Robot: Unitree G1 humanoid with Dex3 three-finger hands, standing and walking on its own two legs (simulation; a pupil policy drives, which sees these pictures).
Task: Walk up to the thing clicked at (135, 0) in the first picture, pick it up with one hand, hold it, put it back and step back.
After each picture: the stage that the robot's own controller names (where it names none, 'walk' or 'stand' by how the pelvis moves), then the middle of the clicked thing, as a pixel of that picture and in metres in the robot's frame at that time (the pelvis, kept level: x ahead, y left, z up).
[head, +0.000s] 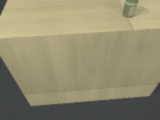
stand; (130, 5) +0.80 -0.23 +0.05
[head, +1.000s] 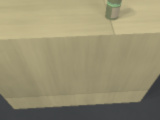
sink last; (113, 6) +0.72 -0.11 +0.07
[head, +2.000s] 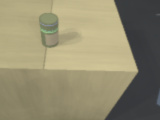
rise first; (49, 31) +0.51 +0.16 +0.08
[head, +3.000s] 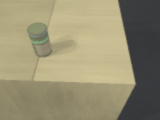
stand; (40, 40) +0.47 +0.19 +0.08
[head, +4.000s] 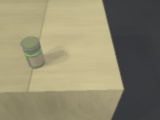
stand; (33, 53) +0.46 +0.21 +0.04
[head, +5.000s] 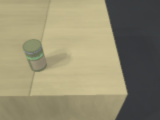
stand; (35, 56) +0.45 +0.20 +0.04
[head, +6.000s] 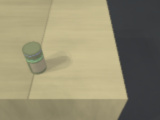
stand; (35, 58) +0.43 +0.20 +0.04
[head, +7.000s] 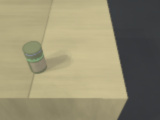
stand; (35, 58) +0.44 +0.20 +0.04
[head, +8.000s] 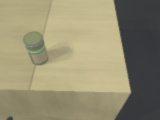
rise first; (36, 49) +0.45 +0.20 +0.05
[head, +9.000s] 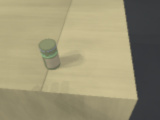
rise first; (50, 55) +0.46 +0.19 +0.05
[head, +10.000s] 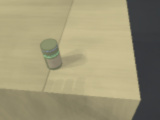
go down; (51, 55) +0.45 +0.18 +0.05
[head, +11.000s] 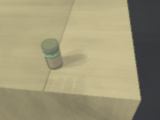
go down; (52, 54) +0.45 +0.19 +0.05
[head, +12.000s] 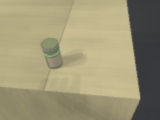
go down; (52, 54) +0.46 +0.19 +0.05
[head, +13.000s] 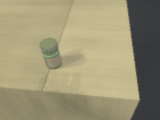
go down; (51, 54) +0.46 +0.19 +0.05
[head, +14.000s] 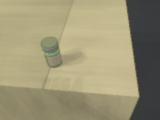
go down; (52, 52) +0.47 +0.19 +0.05
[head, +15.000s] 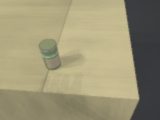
go down; (50, 55) +0.45 +0.19 +0.05
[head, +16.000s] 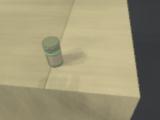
go down; (53, 52) +0.47 +0.18 +0.05
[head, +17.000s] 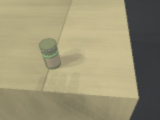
go down; (50, 54) +0.46 +0.19 +0.05
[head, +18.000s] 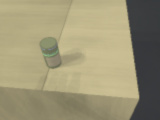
go down; (51, 53) +0.46 +0.19 +0.05
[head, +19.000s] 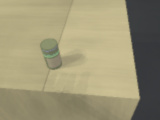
go down; (51, 54) +0.46 +0.19 +0.05
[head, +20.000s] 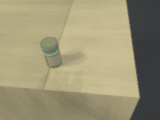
go down; (51, 53) +0.46 +0.19 +0.05
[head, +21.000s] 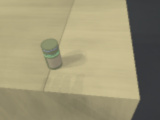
go down; (52, 54) +0.46 +0.19 +0.05
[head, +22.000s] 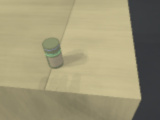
go down; (53, 53) +0.46 +0.18 +0.05
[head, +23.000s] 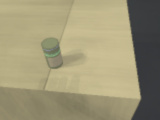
go down; (52, 53) +0.46 +0.18 +0.05
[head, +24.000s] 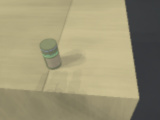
go down; (51, 54) +0.46 +0.19 +0.05
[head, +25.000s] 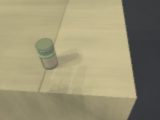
go down; (47, 54) +0.45 +0.19 +0.05
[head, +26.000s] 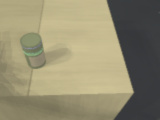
go down; (34, 51) +0.44 +0.16 +0.06
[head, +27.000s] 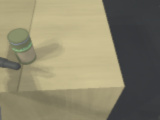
close in; (23, 47) +0.45 +0.20 +0.07
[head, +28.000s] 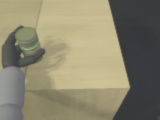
close; (30, 46) +0.45 +0.18 +0.08
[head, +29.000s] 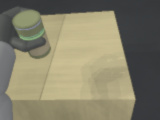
lift; (33, 36) +0.34 +0.14 +0.27
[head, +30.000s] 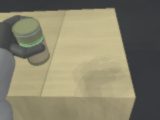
hold; (33, 43) +0.33 +0.16 +0.24
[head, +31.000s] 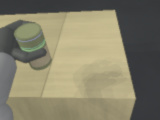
hold; (35, 47) +0.32 +0.15 +0.24
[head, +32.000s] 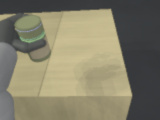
crouch; (34, 39) +0.35 +0.15 +0.25
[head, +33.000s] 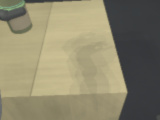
lower; (14, 10) +0.44 +0.19 +0.27
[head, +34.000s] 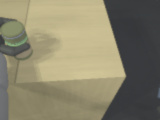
lower; (18, 41) +0.45 +0.19 +0.10
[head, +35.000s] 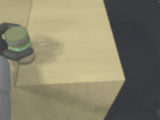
lower; (21, 46) +0.44 +0.19 +0.09
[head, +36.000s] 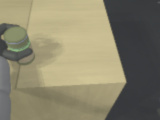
lower; (20, 47) +0.44 +0.19 +0.09
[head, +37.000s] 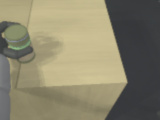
lower; (21, 45) +0.44 +0.19 +0.09
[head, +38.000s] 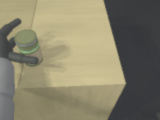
withdraw; (30, 49) +0.44 +0.17 +0.09
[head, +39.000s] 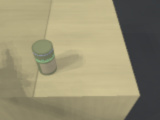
sink last; (45, 58) +0.41 +0.15 +0.07
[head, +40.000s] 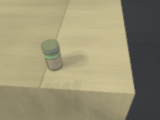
stand; (52, 55) +0.45 +0.17 +0.06
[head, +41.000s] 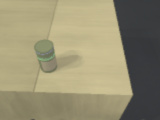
stand; (46, 57) +0.43 +0.16 +0.05
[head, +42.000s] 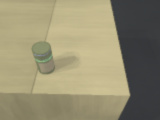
stand; (44, 58) +0.43 +0.17 +0.05
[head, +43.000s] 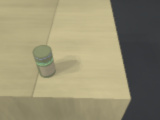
walk; (45, 62) +0.42 +0.17 +0.05
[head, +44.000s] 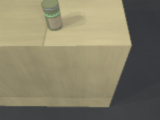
walk; (52, 15) +0.60 +0.16 +0.06
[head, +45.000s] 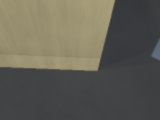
walk; out of the picture +0.94 +0.16 +0.07
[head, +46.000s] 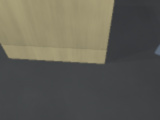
walk; out of the picture +1.21 +0.14 +0.06
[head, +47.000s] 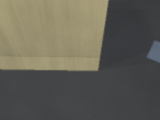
stand; out of the picture +1.11 +0.18 +0.05
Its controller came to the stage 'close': yes
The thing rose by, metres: 0.23
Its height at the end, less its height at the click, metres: +0.00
